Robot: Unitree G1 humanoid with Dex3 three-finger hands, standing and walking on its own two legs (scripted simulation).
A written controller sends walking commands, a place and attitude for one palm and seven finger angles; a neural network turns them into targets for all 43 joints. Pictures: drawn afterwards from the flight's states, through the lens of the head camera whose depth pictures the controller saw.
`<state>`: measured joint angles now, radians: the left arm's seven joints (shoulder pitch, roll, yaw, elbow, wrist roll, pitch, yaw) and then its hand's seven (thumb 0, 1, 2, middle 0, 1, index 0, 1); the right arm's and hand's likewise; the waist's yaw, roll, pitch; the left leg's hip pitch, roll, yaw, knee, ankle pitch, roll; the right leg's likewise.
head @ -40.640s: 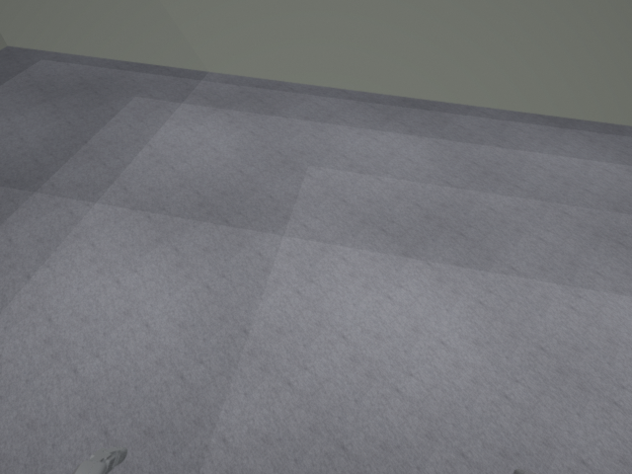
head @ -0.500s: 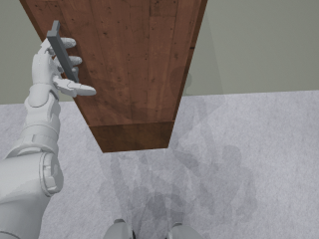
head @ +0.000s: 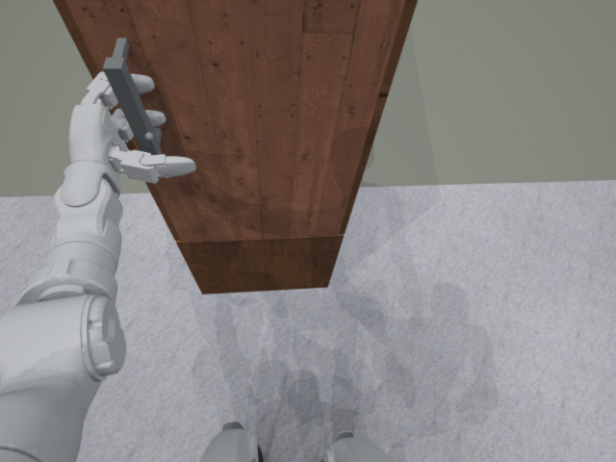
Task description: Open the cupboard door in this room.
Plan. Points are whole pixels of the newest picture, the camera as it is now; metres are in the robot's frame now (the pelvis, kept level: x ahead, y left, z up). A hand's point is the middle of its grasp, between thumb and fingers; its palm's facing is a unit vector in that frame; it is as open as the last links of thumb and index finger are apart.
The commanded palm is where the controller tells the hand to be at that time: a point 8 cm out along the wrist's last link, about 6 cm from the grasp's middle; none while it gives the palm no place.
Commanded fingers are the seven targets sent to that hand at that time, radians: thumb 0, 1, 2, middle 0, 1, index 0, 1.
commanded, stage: close the thumb around the handle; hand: left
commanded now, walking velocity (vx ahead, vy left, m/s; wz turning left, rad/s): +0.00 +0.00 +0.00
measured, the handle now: (139, 107) +0.55 +0.18 +0.10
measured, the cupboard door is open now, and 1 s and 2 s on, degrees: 0 12 46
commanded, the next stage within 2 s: pull the door open along its arc in 0.50 s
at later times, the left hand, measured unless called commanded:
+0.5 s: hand (156, 138) +0.50 +0.16 +0.10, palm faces +0.02 -1.00 +0.01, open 5.4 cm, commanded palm +0.48 +0.21 +0.10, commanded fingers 0.00 0.90 0.90 -0.40 -1.35 -0.40 -1.35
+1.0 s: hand (163, 182) +0.44 +0.14 +0.09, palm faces +0.00 -1.00 +0.01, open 5.6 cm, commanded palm +0.38 +0.19 +0.10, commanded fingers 0.00 0.90 0.90 -0.40 -1.35 -0.40 -1.35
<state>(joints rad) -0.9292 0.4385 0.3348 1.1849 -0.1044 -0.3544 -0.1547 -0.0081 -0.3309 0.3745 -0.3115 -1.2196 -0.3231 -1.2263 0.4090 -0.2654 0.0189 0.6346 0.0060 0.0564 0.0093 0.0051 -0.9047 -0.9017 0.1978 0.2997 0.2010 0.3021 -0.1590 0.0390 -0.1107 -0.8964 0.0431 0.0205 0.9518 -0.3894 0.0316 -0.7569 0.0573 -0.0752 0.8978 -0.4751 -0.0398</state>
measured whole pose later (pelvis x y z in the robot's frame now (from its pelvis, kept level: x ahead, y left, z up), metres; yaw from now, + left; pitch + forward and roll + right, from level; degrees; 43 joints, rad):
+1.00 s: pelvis +0.01 +0.00 +0.01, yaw -1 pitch +14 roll -1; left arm -0.49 0.27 0.25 0.76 -0.18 -0.33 -0.13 0.01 0.75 0.77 -0.37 -1.35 -0.37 -1.35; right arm 0.40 -0.25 0.00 0.58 0.03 0.07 0.03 0.01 -0.91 -0.90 0.20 0.30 0.20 0.30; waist -0.10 0.05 -0.15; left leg -0.73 0.04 0.06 0.86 -0.39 0.03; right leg -0.61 0.06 -0.03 0.83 -0.47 -0.04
